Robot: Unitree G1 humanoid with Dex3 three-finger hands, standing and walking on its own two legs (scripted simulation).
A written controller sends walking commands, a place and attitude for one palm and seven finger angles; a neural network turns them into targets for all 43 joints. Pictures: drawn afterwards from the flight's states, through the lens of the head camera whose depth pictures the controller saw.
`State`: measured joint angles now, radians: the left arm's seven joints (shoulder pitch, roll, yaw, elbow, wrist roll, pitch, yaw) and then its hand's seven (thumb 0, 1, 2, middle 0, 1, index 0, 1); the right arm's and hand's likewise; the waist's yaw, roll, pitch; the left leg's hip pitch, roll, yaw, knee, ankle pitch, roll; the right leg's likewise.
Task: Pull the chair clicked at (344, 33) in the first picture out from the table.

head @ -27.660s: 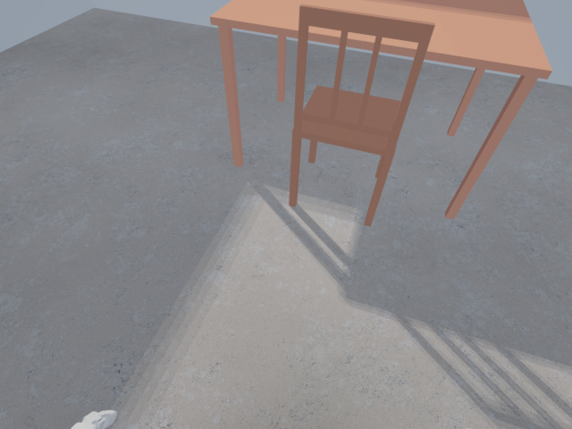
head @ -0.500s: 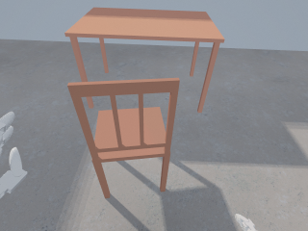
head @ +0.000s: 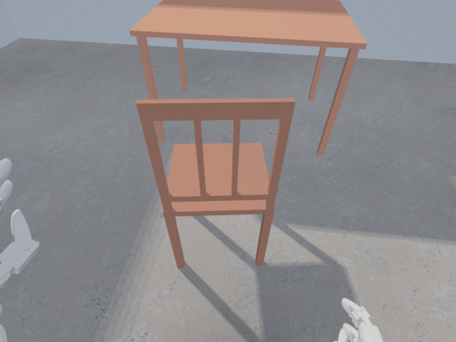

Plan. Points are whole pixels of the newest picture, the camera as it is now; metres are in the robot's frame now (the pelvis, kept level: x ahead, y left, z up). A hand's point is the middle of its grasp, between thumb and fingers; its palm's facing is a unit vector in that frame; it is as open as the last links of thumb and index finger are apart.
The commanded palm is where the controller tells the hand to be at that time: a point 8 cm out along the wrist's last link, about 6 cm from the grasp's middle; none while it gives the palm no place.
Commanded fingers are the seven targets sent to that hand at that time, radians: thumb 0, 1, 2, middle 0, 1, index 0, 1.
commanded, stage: stop stepping back and stand still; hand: left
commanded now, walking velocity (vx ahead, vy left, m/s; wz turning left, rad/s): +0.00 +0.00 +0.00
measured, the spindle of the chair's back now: (200, 161) +0.63 +0.13 -0.09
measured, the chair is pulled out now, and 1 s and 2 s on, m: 0.70 0.70 0.70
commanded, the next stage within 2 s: let the arm hang, fingers relaxed in 0.06 s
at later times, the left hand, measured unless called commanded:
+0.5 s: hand out of the picture +0.04 +0.18 -0.19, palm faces +0.06 -0.99 -0.16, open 7.0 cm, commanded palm none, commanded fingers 0.00 0.90 0.90 -0.20 -0.30 -0.20 -0.30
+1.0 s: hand out of the picture +0.04 +0.13 -0.17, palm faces +0.07 -0.98 -0.17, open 7.3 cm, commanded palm none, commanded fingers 0.00 0.90 0.90 -0.20 -0.30 -0.20 -0.30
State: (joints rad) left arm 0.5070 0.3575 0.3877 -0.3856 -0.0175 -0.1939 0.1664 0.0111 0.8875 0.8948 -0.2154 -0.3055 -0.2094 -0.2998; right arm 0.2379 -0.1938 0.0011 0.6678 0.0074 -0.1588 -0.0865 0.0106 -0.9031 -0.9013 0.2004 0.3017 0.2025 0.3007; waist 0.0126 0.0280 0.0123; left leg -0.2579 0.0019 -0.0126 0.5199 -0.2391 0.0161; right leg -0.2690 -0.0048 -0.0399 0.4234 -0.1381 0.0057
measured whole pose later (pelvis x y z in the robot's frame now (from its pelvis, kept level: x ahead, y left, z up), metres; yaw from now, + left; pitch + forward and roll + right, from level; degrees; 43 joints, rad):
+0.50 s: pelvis +0.00 +0.00 -0.01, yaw +2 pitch -1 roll -1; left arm 0.33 0.19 0.03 0.83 0.02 0.08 0.01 -0.01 1.00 0.89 -0.21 -0.30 -0.21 -0.30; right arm 0.34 -0.15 0.01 0.92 -0.03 0.03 0.00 0.00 -0.91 -0.90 0.20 0.30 0.20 0.30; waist -0.01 -0.05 0.06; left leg -0.37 -0.02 -0.05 0.64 -0.24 0.02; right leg -0.39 -0.02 -0.05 0.60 -0.24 -0.02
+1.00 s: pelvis +0.06 -0.02 +0.00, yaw +2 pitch +0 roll +0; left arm 0.32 0.11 -0.01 1.07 0.01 0.02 0.03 0.01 0.92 0.89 -0.20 -0.30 -0.20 -0.30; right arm 0.36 -0.10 0.01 1.05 -0.02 -0.01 -0.04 0.01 -0.92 -0.90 0.20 0.30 0.20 0.30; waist 0.00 0.02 0.02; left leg -0.23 -0.01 -0.05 0.50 -0.26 -0.01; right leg -0.27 0.00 -0.04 0.49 -0.22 -0.03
